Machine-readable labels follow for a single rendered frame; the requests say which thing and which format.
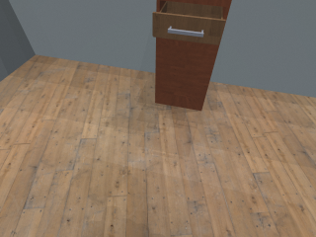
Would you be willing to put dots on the drawer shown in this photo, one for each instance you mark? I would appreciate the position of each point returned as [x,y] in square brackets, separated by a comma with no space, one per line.
[189,17]

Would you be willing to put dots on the cabinet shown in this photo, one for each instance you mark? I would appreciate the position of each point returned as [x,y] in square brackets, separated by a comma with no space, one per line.
[183,69]

